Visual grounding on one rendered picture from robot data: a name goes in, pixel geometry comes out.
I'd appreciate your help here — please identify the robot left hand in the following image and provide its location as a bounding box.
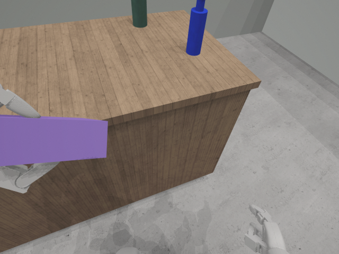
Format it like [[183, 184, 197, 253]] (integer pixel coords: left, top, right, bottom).
[[0, 84, 60, 193]]

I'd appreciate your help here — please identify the sponge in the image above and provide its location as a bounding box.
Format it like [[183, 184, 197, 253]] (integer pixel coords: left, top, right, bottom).
[[0, 115, 108, 166]]

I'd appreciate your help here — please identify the robot right hand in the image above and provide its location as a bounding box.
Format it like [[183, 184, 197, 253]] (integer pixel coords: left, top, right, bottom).
[[245, 204, 287, 254]]

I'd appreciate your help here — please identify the table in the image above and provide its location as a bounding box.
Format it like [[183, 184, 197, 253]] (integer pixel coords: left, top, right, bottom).
[[0, 10, 261, 252]]

